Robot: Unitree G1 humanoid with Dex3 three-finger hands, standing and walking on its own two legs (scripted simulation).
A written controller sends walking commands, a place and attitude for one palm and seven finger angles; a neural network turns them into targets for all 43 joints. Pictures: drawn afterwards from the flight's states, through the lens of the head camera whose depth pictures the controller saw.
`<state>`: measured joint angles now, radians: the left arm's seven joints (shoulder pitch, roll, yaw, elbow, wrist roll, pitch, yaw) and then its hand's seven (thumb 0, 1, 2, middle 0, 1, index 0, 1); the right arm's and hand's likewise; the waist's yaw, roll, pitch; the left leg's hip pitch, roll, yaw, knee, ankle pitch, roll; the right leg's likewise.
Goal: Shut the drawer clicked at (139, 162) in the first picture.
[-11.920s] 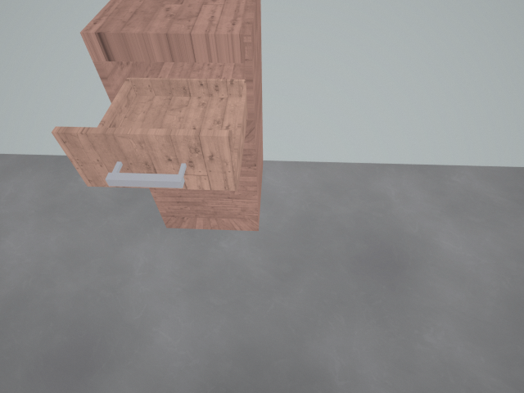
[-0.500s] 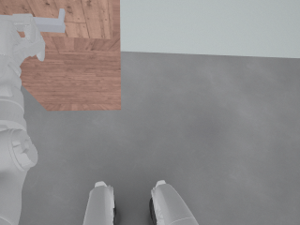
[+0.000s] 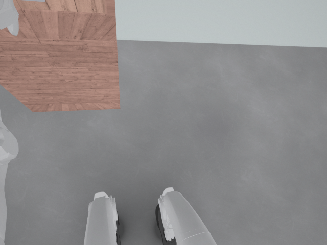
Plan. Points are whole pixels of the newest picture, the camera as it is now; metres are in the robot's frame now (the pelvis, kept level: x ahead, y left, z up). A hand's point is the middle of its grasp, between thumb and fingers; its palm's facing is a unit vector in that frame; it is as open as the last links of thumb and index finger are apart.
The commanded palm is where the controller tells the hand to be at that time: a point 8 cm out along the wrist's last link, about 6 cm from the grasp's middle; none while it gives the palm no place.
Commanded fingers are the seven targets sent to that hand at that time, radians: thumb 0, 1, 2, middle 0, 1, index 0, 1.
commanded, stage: push the drawer shut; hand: left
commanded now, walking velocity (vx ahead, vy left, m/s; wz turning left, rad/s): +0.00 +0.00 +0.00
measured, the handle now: out of the picture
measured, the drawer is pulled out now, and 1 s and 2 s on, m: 0.00 0.00 0.00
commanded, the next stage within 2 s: pull the fist back off the drawer in 0.34 s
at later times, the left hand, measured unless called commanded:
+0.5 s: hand (7, 8) +0.58 +0.22 +0.10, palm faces -0.03 -1.00 -0.05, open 3.4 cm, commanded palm +0.63 +0.23 +0.09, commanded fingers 0.00 0.90 0.90 -1.40 -1.60 -1.40 -1.60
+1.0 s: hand (5, 10) +0.58 +0.23 +0.09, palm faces -0.02 -1.00 -0.02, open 3.2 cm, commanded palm +0.57 +0.24 +0.09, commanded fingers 0.00 0.90 0.90 -1.40 -1.60 -1.40 -1.60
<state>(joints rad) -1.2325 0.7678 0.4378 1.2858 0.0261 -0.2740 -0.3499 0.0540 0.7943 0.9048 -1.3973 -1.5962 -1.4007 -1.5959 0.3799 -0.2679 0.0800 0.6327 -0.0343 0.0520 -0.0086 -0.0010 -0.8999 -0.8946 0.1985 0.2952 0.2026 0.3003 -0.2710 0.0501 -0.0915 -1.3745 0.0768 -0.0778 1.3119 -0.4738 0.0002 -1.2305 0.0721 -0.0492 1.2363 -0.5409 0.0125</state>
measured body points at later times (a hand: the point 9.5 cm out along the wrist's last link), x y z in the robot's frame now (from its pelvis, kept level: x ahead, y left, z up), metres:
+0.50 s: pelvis -0.02 +0.01 -0.01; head +0.18 +0.06 +0.39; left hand +0.58 +0.28 +0.10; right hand -0.06 -0.25 -0.09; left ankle +0.05 +0.12 -0.61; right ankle +0.02 -0.13 -0.61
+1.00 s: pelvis -0.01 +0.02 +0.00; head +0.18 +0.06 +0.40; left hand +0.58 +0.28 +0.10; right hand -0.06 -0.23 -0.09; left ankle +0.05 +0.12 -0.61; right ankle +0.02 -0.13 -0.61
